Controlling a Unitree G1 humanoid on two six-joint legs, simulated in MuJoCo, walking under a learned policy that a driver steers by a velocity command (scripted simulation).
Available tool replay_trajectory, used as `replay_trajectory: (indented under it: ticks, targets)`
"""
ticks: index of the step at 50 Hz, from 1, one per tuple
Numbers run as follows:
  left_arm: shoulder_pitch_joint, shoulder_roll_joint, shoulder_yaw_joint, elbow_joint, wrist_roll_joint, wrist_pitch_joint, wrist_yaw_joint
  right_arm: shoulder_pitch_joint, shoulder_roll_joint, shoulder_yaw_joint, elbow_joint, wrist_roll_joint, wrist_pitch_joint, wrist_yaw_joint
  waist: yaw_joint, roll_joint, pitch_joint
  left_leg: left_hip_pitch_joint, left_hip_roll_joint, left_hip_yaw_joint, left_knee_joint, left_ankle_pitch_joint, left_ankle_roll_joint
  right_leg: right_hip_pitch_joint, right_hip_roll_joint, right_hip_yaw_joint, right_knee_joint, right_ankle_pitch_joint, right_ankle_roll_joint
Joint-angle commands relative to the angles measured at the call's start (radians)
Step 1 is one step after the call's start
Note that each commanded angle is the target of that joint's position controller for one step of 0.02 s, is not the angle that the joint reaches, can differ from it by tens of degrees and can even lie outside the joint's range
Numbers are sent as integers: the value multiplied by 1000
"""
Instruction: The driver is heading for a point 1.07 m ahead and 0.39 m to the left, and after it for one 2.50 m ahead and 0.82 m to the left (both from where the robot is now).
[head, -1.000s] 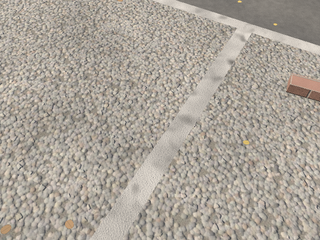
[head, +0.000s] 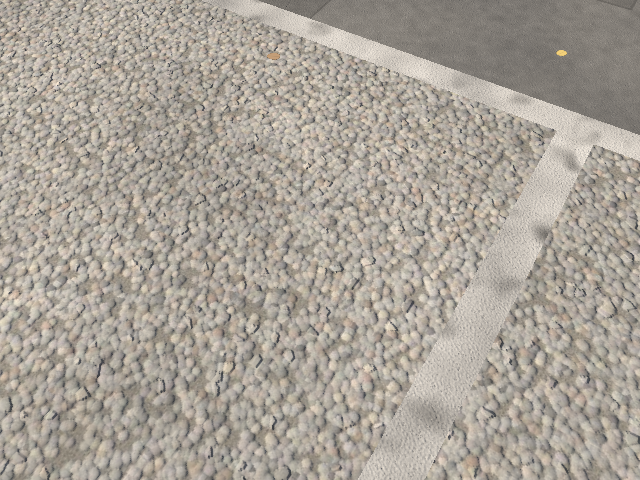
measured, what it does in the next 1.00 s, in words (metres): walks ahead, turning left: left foot, then right foot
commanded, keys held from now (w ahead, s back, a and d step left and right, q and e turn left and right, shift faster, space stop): w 0.26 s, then w+q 0.40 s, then q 0.34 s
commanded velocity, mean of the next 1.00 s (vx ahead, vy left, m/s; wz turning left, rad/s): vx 0.42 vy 0.00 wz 0.31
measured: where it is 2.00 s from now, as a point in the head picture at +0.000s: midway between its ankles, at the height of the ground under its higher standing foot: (330, 436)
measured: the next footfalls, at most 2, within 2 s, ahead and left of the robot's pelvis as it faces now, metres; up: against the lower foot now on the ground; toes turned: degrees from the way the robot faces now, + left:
left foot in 0.06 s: +0.20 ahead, +0.09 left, +0.00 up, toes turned +5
right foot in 0.62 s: +0.52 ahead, -0.07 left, +0.00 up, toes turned +6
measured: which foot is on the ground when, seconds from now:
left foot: up 0.00-0.04, down 0.06-0.62, up 0.64-1.00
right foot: down 0.00-0.08, up 0.10-0.60, down 0.62-1.00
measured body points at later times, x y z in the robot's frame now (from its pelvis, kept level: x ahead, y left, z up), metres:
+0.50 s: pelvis +0.27 +0.03 +0.01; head +0.30 +0.04 +0.46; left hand +0.44 +0.25 -0.12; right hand +0.19 -0.20 -0.13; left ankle +0.17 +0.09 -0.73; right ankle +0.44 -0.11 -0.69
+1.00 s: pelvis +0.48 +0.02 +0.01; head +0.52 +0.03 +0.45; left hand +0.41 +0.27 -0.13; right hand +0.70 -0.16 -0.12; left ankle +0.54 +0.15 -0.70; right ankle +0.48 -0.08 -0.73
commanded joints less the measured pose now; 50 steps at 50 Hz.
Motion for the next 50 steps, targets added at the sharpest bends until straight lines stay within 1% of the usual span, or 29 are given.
replay_trajectory:
  ticks: [1, 2, 3, 4, 5, 6, 7, 8, 9, 10, 13, 16, 19, 24, 26, 28, 29, 30, 31, 32, 33, 34, 35, 36, 38, 40, 43, 46, 50]
  targets:
    - [27, 162, 31, -14, 5, -2, 12, 77, -97, -32, -29, -1, -26, -14, -96, -109, -15, 131, -68, 27, -60, -97, 51, 10, -294, 82, 195, 982, -103]
    - [6, 167, 32, -17, 2, 3, 10, 231, -112, -45, 24, -5, -34, -22, -161, -87, -92, 304, -96, 41, -126, -58, 72, -19, -264, 55, 366, 1001, -85]
    - [-2, 151, 26, -32, -8, 3, 7, 400, -160, -64, 72, -25, -43, -32, -221, -56, -191, 561, 3, -60, -132, -66, 108, -191, -228, 36, 592, 784, -69]
    - [101, 47, 4, -62, -53, 6, -6, 526, -278, -95, 83, -48, -43, -36, -206, 159, -355, 891, 328, -526, -175, -163, 248, -546, -75, -27, 1009, 224, -18]
    - [79, 117, 26, -50, -32, 8, -8, 468, -249, -92, 83, -13, -26, -22, -181, 100, -364, 858, 368, -766, -316, -220, 270, -683, -16, 99, 1159, -167, -28]
    - [-22, 131, 34, -82, -17, 11, -8, 337, -209, -78, 66, 5, -23, -18, -130, 48, -177, 694, 330, -599, -340, -286, 230, -753, -84, 127, 1168, -81, -35]
    - [-83, 121, 31, -98, -12, 6, -14, 266, -142, -59, 52, 7, -30, -13, -111, 0, -88, 555, 290, -486, -385, -234, 198, -738, -120, 128, 1108, -5, -36]
    - [-101, 102, 32, -98, -7, 11, -16, 245, -105, -47, 60, 5, -38, -14, -82, 1, -33, 464, 238, -388, -413, -160, 157, -701, -149, 121, 1044, 31, -33]
    - [-85, 86, 31, -96, 8, 25, -20, 252, -75, -36, 76, 9, -44, -19, -53, 23, -14, 397, 197, -314, -432, -103, 127, -651, -166, 117, 995, 50, -23]
    - [-67, 68, 30, -87, 14, 38, -26, 277, -65, -32, 90, 8, -51, -23, -41, 31, -18, 373, 177, -271, -441, -58, 115, -618, -170, 109, 971, 62, -14]
    - [-125, 69, 33, -111, 17, 58, -38, 355, -109, -36, 118, 11, -67, -27, -32, 30, -3, 385, 155, -205, -459, 80, 122, -676, -180, 78, 919, 118, 9]
    - [-283, 88, 35, -170, 15, 62, -40, 424, -111, -30, 131, 15, -62, -27, -65, 32, 32, 423, 135, -204, -476, 135, 129, -779, -195, 50, 792, 216, 44]
    - [-407, 83, 29, -216, 7, 59, -41, 478, -115, -27, 135, 14, -57, -29, -94, 32, 42, 466, 120, -206, -463, 197, 128, -797, -175, 35, 627, 284, 71]
    - [-555, 89, 19, -279, -3, 49, -37, 548, -131, -30, 142, 6, -51, -38, -139, 54, 33, 586, 131, -241, -389, 302, 143, -790, -131, 31, 466, 305, 70]
    - [-582, 106, 21, -305, -8, 38, -36, 543, -147, -37, 135, 0, -47, -44, -136, 63, 31, 623, 148, -271, -346, 346, 143, -770, -122, 45, 423, 263, 57]
    - [-522, 129, 27, -304, -12, 25, -31, 499, -167, -47, 120, -4, -44, -48, -93, 71, 12, 609, 151, -281, -283, 413, 116, -648, -101, 52, 361, 199, 35]
    - [-436, 147, 36, -283, -12, 18, -25, 470, -179, -52, 110, -2, -44, -46, -55, 70, -25, 582, 134, -273, -200, 498, 98, -518, -73, 41, 323, 169, 21]
    - [-286, 171, 49, -238, -4, 6, -14, 447, -178, -54, 101, 4, -44, -40, 10, 26, -108, 528, 82, -236, -25, 503, 77, -314, -67, 35, 259, 213, -1]
    - [-124, 240, 69, -218, 23, -5, 0, 436, -139, -45, 68, 17, -46, -34, 64, -56, -243, 364, 19, -196, 236, 268, 58, -61, -244, 206, 244, 117, -44]
    - [-81, 346, 94, -230, 44, 2, -1, 545, -22, -24, 31, 59, -40, -36, 15, -293, -387, 28, -140, -95, 560, -390, 19, 209, -532, 632, 171, 46, -150]
    - [-150, 272, 82, -244, 26, 22, -5, 531, -124, -45, 44, 32, -28, -43, -12, -196, -355, -54, -90, -156, 678, -438, 36, 122, -523, 745, 101, -46, -160]
    - [-249, 192, 59, -265, 17, 23, -4, 472, -135, -53, 39, 23, -21, -41, -48, -101, -188, -69, -47, -157, 692, -355, 30, -35, -493, 576, 95, 58, -140]
    - [-287, 149, 46, -265, 12, 16, -5, 425, -113, -51, 33, 17, -17, -37, -59, -44, -109, -43, -17, -151, 657, -307, 17, -150, -450, 420, 89, 284, -124]
    - [-284, 130, 39, -256, 10, 9, -1, 408, -103, -55, 29, 6, -6, -34, -74, -66, -78, -13, 2, -145, 625, -299, 5, -211, -412, 302, 92, 477, -104]
    - [-248, 120, 34, -232, 0, -4, 4, 428, -89, -61, 27, -10, 25, -26, -107, -110, -85, 43, 2, -124, 601, -300, -18, -271, -375, 162, 110, 737, -87]
    - [-230, 140, 36, -229, -7, -13, 5, 405, -84, -63, 8, -8, 44, -18, -121, -126, -100, 25, -11, -107, 581, -262, -30, -267, -371, 89, 114, 857, -97]
    - [-237, 160, 39, -233, -8, -4, 10, 297, -80, -54, -46, -10, 59, -2, -117, -146, -75, -19, 0, -77, 445, -160, -45, -281, -357, -7, 101, 841, -101]
    - [-247, 179, 43, -240, -9, 10, 13, 211, -70, -37, -87, -8, 60, 14, -102, -152, -78, 78, -5, -29, 245, -39, -40, -318, -335, -100, 117, 795, -90]
    - [-216, 227, 60, -239, -12, 29, 10, 151, -107, -41, -129, -14, 64, 20, -75, -148, -89, 142, -23, 5, 111, -90, -18, -260, -377, -113, 191, 740, -79]
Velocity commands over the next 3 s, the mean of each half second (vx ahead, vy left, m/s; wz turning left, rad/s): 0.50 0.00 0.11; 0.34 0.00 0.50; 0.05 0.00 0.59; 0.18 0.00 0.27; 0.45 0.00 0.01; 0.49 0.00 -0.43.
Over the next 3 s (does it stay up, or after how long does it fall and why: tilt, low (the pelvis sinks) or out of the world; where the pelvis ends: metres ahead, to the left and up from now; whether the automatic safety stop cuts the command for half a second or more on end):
stays up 0.92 0.41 0.00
